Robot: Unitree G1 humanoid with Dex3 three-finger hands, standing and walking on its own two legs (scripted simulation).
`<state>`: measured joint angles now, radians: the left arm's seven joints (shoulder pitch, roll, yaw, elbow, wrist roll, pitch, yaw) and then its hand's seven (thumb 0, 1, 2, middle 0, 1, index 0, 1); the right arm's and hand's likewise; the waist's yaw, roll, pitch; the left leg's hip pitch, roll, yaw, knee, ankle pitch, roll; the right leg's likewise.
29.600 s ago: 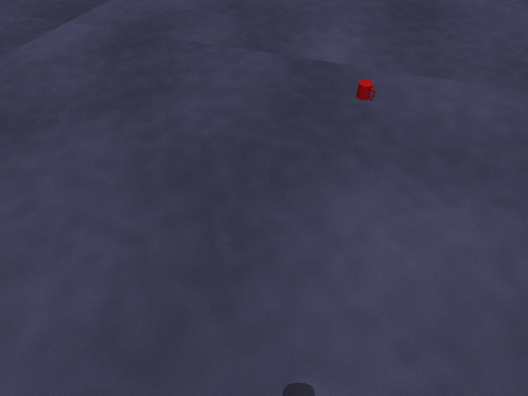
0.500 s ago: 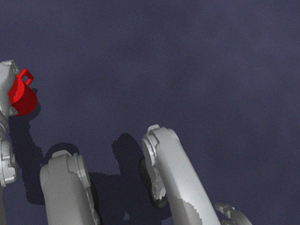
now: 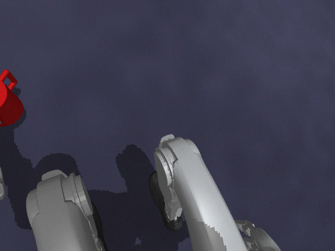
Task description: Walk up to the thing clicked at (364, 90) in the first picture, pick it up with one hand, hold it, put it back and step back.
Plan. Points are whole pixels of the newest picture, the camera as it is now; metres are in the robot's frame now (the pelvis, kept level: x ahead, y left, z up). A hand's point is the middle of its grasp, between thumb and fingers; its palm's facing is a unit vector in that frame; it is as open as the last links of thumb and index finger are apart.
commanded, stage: lower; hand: left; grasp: from above
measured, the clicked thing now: out of the picture +0.51 +0.28 -0.24
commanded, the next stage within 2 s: rest in 0.10 s
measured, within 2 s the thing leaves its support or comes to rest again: neither
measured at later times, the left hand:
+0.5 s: hand out of the picture +0.50 +0.28 -0.24, palm faces -0.47 -0.08 -0.88, open 11.7 cm
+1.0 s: hand out of the picture +0.50 +0.28 -0.25, palm faces -0.47 -0.08 -0.88, open 11.7 cm
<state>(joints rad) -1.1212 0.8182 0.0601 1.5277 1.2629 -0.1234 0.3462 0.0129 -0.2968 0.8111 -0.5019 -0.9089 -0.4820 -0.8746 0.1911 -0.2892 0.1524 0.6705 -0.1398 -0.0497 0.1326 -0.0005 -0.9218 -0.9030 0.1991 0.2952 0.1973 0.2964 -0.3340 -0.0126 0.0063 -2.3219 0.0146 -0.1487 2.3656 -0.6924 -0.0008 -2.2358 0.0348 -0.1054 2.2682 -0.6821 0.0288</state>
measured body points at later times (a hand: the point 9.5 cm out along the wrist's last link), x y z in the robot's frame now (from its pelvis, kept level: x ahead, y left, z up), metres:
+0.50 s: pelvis +0.00 +0.00 -0.02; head +0.29 +0.08 +0.31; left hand +0.52 +0.28 -0.19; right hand +0.02 -0.26 -0.10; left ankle +0.07 +0.13 -0.31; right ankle +0.10 -0.12 -0.31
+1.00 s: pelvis -0.01 +0.01 -0.03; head +0.28 +0.10 +0.31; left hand +0.52 +0.28 -0.20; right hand +0.01 -0.25 -0.09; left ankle +0.07 +0.13 -0.31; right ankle +0.10 -0.12 -0.31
